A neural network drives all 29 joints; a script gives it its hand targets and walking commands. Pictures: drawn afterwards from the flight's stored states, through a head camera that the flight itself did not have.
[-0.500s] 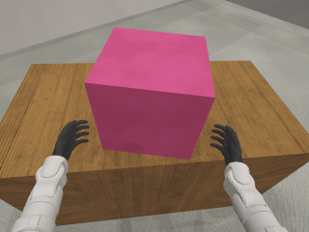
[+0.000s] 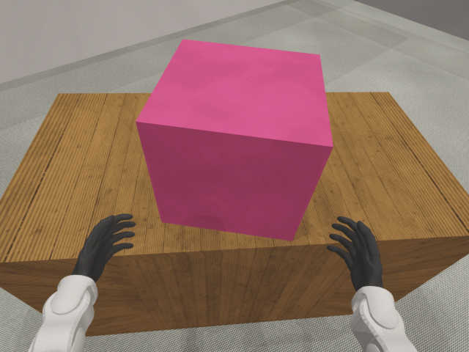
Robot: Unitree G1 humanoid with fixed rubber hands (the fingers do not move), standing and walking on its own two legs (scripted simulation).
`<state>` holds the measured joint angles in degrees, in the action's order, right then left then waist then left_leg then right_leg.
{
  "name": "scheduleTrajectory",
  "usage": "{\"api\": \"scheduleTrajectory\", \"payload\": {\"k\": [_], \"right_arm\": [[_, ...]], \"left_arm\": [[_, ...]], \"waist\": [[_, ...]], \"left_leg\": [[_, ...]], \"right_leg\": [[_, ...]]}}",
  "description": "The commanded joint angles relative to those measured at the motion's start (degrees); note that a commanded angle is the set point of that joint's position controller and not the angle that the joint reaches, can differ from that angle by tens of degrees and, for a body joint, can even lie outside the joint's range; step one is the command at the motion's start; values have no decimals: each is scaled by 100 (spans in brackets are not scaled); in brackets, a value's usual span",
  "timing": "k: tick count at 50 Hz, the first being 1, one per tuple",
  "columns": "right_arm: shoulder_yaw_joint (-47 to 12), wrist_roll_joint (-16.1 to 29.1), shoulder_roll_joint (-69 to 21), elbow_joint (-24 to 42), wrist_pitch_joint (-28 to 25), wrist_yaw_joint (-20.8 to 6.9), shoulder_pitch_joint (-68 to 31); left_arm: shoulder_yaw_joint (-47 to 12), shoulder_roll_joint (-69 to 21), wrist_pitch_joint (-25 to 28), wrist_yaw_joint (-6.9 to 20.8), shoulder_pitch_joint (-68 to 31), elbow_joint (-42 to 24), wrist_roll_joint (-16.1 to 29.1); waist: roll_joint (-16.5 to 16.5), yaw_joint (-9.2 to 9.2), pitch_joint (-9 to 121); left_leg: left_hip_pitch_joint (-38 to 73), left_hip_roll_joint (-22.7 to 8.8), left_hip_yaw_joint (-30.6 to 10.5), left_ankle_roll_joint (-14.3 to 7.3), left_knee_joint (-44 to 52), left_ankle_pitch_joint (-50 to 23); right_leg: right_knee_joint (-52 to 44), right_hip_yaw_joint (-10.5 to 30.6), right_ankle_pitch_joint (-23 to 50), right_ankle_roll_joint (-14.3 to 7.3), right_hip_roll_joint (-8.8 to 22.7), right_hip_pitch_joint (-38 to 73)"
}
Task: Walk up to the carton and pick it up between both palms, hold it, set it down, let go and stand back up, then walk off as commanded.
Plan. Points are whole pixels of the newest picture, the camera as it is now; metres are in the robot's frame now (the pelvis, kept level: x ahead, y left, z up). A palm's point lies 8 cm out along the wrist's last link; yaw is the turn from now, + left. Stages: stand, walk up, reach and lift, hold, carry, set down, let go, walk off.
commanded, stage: set down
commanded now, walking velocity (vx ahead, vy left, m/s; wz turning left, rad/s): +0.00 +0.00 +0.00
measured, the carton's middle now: (238, 141) +0.54 +0.00 +0.03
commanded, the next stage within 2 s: let go in 1.66 s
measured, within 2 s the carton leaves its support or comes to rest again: neither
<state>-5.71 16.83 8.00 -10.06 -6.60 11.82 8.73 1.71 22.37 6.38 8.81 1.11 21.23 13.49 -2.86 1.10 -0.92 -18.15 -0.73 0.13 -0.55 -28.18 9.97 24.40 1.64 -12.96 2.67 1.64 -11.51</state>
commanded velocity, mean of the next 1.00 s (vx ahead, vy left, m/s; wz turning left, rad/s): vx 0.00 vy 0.00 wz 0.00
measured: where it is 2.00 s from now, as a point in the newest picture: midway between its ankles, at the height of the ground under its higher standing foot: outside the picture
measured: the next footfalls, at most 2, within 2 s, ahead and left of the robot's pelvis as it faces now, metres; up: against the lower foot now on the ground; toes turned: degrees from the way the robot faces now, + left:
none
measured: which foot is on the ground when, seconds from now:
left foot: down 0.00-1.00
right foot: down 0.00-1.00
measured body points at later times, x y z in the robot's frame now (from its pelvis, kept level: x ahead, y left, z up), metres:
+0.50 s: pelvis +0.01 +0.00 +0.00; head +0.03 +0.02 +0.45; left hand +0.26 +0.25 -0.01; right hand +0.22 -0.20 +0.02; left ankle +0.05 +0.11 -0.74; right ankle +0.00 -0.16 -0.74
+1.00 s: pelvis +0.02 -0.02 +0.00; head +0.05 +0.00 +0.45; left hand +0.24 +0.25 -0.03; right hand +0.22 -0.21 -0.02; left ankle +0.05 +0.11 -0.74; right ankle +0.00 -0.16 -0.74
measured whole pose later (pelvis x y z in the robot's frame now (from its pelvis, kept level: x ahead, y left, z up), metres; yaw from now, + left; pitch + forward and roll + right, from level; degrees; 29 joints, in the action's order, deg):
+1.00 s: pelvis +0.02 -0.02 +0.00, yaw +0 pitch +0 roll +0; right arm -4.5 14.7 6.1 -12.2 -11.5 8.7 18.3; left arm 3.0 22.4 5.5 9.0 11.4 21.1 13.5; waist -1.2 1.1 -3.6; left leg -14.8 -0.9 0.1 0.4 -26.1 11.1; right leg 24.4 1.7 -15.1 2.6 1.5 -9.2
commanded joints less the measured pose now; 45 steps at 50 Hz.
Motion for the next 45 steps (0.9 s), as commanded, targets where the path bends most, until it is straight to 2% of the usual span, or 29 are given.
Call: {"api": "scheduleTrajectory", "payload": {"k": [1, 4, 5, 9, 11, 12, 14, 15, 16, 17, 18, 19, 21, 24, 26, 27, 28, 29, 30, 31, 32, 34, 35, 37, 39, 40, 41, 43, 45], "right_arm": [[352, -557, -155, 1310, -104, 5, 249], [368, -542, -189, 1358, -155, 49, 554], [324, -651, -172, 1403, -121, 73, 515], [418, -710, -326, 1861, -169, 33, 471], [419, -682, -301, 2033, -231, -3, 574], [467, -684, -234, 2101, -282, 5, 719], [360, -730, -329, 1736, -221, -19, 832], [495, -804, -191, 1397, -159, -34, 820], [484, -735, -276, 1789, -199, -14, 756], [459, -719, -278, 1446, -147, -41, 951], [392, -722, -287, 1611, -179, -31, 800], [422, -736, -213, 1377, -173, -100, 858], [326, -764, -287, 1577, -236, -102, 889], [359, -720, -199, 1356, -323, -170, 949], [353, -781, -210, 1177, -307, -159, 881], [376, -818, -71, 761, -308, -207, 949], [292, -760, -202, 1167, -395, -180, 928], [499, -919, -50, 589, -312, -281, 724], [438, -944, -4, 637, -334, -286, 762], [449, -940, 17, 552, -366, -299, 810], [406, -898, -91, 958, -426, -265, 846], [384, -889, -72, 567, -447, -313, 946], [349, -826, -67, 810, -493, -271, 878], [247, -919, -74, 571, -542, -295, 1073], [269, -1012, 4, 78, -536, -357, 910], [214, -988, -26, 289, -560, -349, 885], [344, -990, 79, 160, -568, -350, 962], [310, -1018, -45, 540, -681, -313, 787], [344, -1019, 39, 320, -704, -348, 701]], "left_arm": [[557, 1441, 90, -39, -341, -1342, 658], [583, 1432, 14, -37, -19, -1308, 615], [590, 1328, -33, 1, -17, -1120, 633], [625, 1367, 18, -95, -34, -1516, 655], [557, 1418, 137, -79, 52, -1421, 727], [517, 1334, 171, -68, 148, -1375, 736], [621, 1379, 177, -32, 142, -1267, 680], [643, 1316, 117, -66, 80, -1121, 547], [525, 1267, 194, -55, 59, -1313, 645], [507, 1202, 160, -72, 308, -1011, 551], [527, 1236, 173, -67, 92, -1289, 635], [562, 1132, 170, -78, 280, -1046, 467], [638, 1130, 211, -50, 299, -1089, 515], [616, 1046, 250, -65, 460, -1146, 393], [591, 1066, 208, -2, 399, -868, 437], [589, 911, 140, 11, 681, -425, 211], [779, 1013, 189, 20, 617, -873, 203], [711, 825, 110, -58, 560, -648, 77], [684, 758, 62, -10, 663, -473, 135], [697, 791, 63, -8, 609, -547, 42], [669, 914, 142, 34, 692, -817, 207], [750, 792, 125, 6, 794, -685, 36], [677, 917, 160, 56, 884, -728, 83], [782, 874, 192, 61, 1047, -722, -8], [755, 716, 119, 59, 923, -464, -170], [683, 744, 135, 102, 1021, -396, -95], [637, 697, 115, 96, 997, -507, -117], [672, 878, 253, 115, 853, -637, 35], [650, 925, 263, 116, 752, -604, 50]], "waist": [[689, -633, 826], [791, -587, 575], [551, -497, 541], [718, -666, 509], [590, -627, 480], [599, -491, 452], [551, -432, 384], [757, -489, 199], [706, -427, 335], [790, -388, 188], [729, -413, 439], [844, -465, 347], [629, -462, 542], [838, -420, 618], [652, -308, 517], [637, -335, 281], [728, -471, 604], [967, -419, 441], [634, -362, 389], [839, -362, 446], [565, -428, 581], [780, -357, 649], [642, -392, 600], [554, -435, 637], [820, -400, 513], [524, -445, 501], [626, -317, 564], [419, -392, 591], [524, -357, 743]], "left_leg": [[1988, 9, -31, 187, 739, 244], [1990, 3, -16, 201, 735, 69], [1974, -9, -27, 143, 754, 268], [1697, -39, -34, 140, 807, 356], [1591, -55, -55, 97, 819, 323], [1630, -54, -76, 119, 820, 345], [1655, -37, -53, 66, 858, 464], [1670, -58, -96, 92, 929, 589], [1518, -196, -188, 72, 1010, 771], [1476, -156, -136, 82, 1059, 662], [1484, -138, -118, 41, 1033, 709], [1480, -143, -118, 97, 1030, 477], [1661, -60, -22, 104, 890, 127], [1770, -82, -105, 176, 875, -184], [1880, -15, -24, 154, 802, -148], [1977, -9, -28, 188, 826, -330], [1930, 11, 41, 182, 746, -491], [1977, -100, -16, 274, 811, -590], [2017, 12, 87, 264, 736, -632], [2039, -12, 67, 323, 745, -624], [2053, 34, 125, 238, 688, -740], [2282, 8, 23, 282, 669, -972], [2159, 13, 80, 272, 656, -1183], [2381, 88, 96, 260, 557, -1332], [2473, 51, 99, 325, 594, -1361], [2443, 121, 177, 265, 508, -1380], [2531, 49, 126, 352, 567, -1450], [2238, 62, 128, 265, 603, -1152], [2315, 60, 142, 280, 540, -1236]], "right_leg": [[-742, 51, -611, -386, -5, 11], [-790, 61, -472, -400, -12, 78], [-818, 63, -624, -378, -30, 49], [-721, 30, -655, -442, -17, 68], [-651, 2, -598, -443, -43, 154], [-687, 30, -574, -459, -56, 157], [-681, 68, -673, -409, -12, 131], [-747, 128, -844, -413, 3, 30], [-600, 75, -712, -392, -38, 152], [-615, 6, -642, -398, -118, 329], [-639, 122, -640, -409, -34, 293], [-641, 40, -608, -457, -58, 322], [-714, 157, -460, -430, 9, 309], [-631, 95, -230, -442, -74, 234], [-675, 121, -290, -390, -63, 236], [-742, 67, -279, -416, -140, 120], [-670, 91, -167, -393, -84, 265], [-621, -20, -306, -474, -166, 153], [-735, 18, -258, -421, -138, 89], [-728, 31, -325, -426, -104, 141], [-753, 55, -230, -381, -96, 46], [-672, 8, 71, -396, -159, 169], [-669, -16, 255, -373, -159, 165], [-739, 43, 300, -322, -126, 92], [-745, -22, 168, -377, -148, 62], [-750, -22, 281, -330, -134, -29], [-729, -73, 213, -361, -186, -56], [-763, -10, 138, -326, -120, 121], [-731, -5, 183, -329, -122, 108]]}}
